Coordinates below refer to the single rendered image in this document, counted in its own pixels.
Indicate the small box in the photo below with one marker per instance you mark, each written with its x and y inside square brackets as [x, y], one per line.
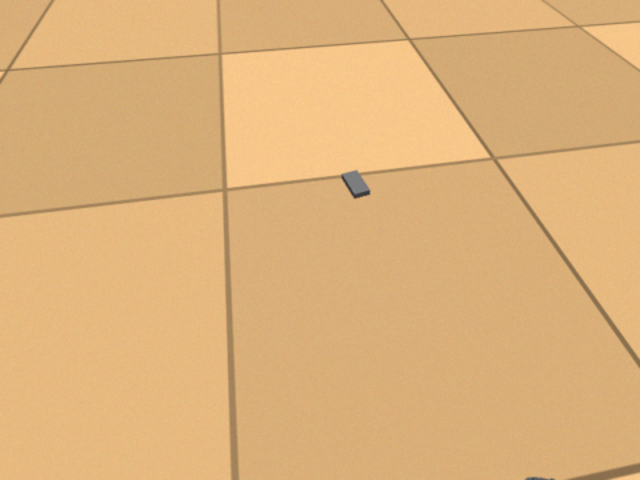
[355, 184]

